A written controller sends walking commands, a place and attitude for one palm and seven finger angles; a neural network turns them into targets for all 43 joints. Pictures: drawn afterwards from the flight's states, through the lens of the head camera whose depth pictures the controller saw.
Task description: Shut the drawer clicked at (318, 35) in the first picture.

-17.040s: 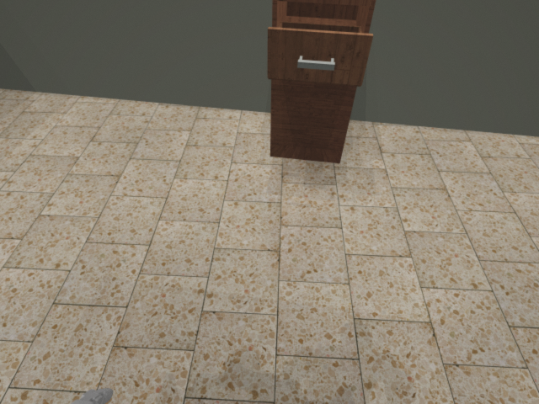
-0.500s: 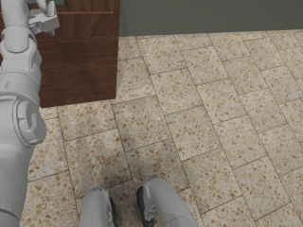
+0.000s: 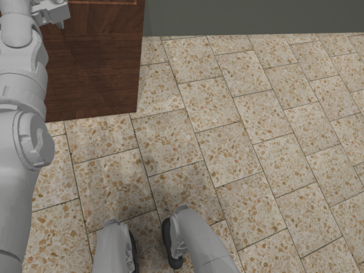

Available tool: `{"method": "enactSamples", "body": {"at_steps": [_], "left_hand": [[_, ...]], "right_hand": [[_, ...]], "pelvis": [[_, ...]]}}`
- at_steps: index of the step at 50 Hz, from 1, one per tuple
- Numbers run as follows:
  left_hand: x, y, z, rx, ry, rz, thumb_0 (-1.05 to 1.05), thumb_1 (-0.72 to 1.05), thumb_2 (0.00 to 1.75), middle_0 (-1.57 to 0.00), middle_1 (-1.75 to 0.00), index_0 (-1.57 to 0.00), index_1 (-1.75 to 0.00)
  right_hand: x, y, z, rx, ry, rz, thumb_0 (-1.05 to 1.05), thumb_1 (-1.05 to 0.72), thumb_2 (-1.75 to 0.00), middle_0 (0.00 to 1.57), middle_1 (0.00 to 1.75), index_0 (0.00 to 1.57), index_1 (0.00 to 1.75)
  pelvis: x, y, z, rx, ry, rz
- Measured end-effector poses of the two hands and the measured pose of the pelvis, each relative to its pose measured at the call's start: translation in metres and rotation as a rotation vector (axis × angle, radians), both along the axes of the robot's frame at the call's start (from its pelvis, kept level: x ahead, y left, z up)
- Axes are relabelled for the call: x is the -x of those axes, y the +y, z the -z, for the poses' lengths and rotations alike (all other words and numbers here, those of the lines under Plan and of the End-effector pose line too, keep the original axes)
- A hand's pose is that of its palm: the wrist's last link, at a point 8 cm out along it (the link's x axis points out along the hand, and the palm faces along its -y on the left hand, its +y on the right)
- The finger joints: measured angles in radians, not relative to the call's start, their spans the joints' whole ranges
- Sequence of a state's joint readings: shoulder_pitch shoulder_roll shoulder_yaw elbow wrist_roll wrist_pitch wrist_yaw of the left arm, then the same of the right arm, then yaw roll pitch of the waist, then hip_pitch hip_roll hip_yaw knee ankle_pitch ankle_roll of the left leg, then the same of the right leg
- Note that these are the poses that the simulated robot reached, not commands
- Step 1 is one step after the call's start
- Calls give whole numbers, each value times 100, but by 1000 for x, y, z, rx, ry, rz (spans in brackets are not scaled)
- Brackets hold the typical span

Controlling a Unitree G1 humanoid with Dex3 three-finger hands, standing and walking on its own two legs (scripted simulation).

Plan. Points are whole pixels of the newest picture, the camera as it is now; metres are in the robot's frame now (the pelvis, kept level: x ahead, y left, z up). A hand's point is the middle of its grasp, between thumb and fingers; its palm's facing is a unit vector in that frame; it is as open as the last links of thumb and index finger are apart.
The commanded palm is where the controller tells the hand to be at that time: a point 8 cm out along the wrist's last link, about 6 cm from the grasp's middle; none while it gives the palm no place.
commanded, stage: pull the fist back off the drawer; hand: left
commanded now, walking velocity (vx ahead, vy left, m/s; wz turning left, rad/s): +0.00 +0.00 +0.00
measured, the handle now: out of the picture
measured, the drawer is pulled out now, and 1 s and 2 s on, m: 0.00 0.00 0.00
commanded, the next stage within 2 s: draw the hand back to the body in 0.36 s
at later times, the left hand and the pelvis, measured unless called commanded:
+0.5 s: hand (70, 3) +0.61 +0.10 +0.09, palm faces +0.07 -1.00 -0.05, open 3.3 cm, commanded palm +0.56 +0.15 +0.10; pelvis +0.04 -0.02 +0.03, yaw +0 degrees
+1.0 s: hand (12, 58) +0.43 +0.15 +0.17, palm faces +0.02 -1.00 -0.07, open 3.3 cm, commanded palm +0.40 +0.21 +0.19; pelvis +0.07 -0.02 +0.09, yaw +1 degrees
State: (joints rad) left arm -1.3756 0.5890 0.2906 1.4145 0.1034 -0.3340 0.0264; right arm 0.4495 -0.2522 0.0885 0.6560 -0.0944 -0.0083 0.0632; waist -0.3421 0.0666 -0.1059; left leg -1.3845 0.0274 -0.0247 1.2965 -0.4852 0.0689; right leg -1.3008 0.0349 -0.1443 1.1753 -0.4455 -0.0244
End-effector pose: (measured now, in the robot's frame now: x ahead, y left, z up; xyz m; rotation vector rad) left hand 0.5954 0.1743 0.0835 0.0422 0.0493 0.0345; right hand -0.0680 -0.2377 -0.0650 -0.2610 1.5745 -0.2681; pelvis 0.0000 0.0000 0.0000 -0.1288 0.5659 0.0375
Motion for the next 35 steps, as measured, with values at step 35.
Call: {"method": "enactSamples", "body": {"at_steps": [35], "left_hand": [[77,13,-39,-38,-29,-34,2,89,90,-140,-160,-140,-160]], "right_hand": [[-141,-35,-20,-129,-232,-5,0,-91,-90,20,30,20,30]], "pelvis": [[-69,-26,-64,-91,-158,56]]}}
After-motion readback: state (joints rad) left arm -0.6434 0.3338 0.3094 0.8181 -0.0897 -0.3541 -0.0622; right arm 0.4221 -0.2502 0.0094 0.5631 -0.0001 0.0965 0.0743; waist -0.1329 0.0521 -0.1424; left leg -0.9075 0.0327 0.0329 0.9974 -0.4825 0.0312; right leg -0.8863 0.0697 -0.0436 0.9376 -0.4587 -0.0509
